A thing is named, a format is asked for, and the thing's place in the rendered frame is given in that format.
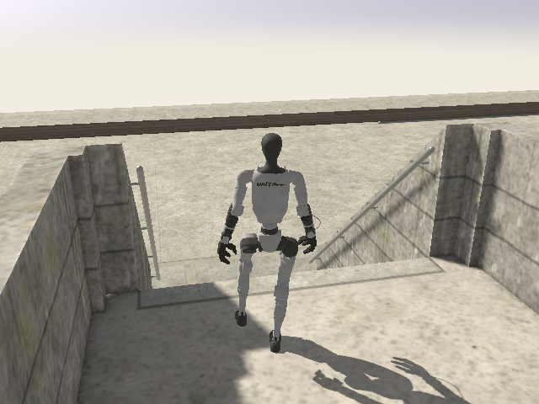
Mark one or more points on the robot left forearm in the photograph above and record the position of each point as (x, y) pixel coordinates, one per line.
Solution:
(229, 227)

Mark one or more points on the robot left hand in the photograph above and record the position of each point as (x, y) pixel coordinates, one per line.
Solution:
(221, 250)

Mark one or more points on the robot right shin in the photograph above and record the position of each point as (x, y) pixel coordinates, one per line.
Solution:
(279, 314)

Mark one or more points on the robot right forearm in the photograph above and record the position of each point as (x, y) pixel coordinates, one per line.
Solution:
(308, 224)

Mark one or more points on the robot right upper arm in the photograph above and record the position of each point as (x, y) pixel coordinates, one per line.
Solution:
(297, 179)

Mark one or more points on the robot left upper arm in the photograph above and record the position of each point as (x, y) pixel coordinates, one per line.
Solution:
(243, 177)

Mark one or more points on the robot right hand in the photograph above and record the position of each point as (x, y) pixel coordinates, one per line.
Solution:
(304, 240)

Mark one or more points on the robot head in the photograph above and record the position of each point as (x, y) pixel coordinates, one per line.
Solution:
(271, 146)

